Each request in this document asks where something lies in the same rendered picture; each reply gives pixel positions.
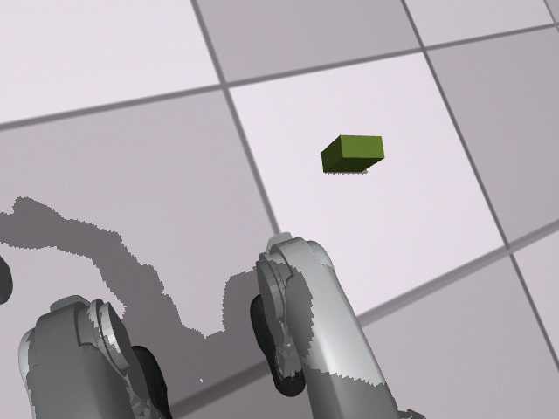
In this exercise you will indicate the left robot foot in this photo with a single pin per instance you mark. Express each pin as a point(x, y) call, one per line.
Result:
point(157, 388)

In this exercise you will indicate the right robot foot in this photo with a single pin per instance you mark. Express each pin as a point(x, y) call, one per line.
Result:
point(287, 386)

